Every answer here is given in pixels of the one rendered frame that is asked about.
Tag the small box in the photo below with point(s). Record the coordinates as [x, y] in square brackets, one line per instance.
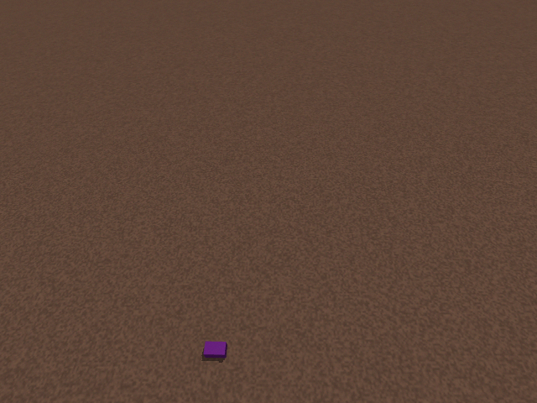
[215, 349]

